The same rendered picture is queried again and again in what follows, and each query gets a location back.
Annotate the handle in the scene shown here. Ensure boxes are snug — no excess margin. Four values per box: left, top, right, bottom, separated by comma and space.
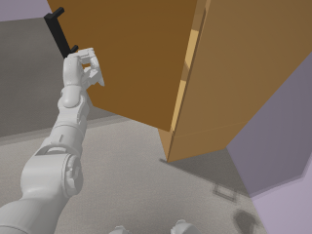
44, 7, 79, 59

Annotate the robot right thigh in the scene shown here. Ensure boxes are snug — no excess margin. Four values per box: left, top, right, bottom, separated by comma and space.
171, 223, 202, 234

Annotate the left robot forearm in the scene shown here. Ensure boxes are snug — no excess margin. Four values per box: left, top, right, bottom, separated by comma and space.
20, 85, 90, 195

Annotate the left robot upper arm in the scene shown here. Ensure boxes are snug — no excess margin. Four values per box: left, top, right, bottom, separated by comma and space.
0, 153, 84, 234

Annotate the robot right shin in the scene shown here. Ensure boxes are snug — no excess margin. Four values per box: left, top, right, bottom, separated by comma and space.
176, 219, 186, 225

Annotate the robot left hand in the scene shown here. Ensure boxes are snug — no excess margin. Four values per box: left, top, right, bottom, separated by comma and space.
62, 48, 105, 92

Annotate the cupboard door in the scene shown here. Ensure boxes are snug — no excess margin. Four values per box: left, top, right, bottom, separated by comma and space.
47, 0, 198, 132

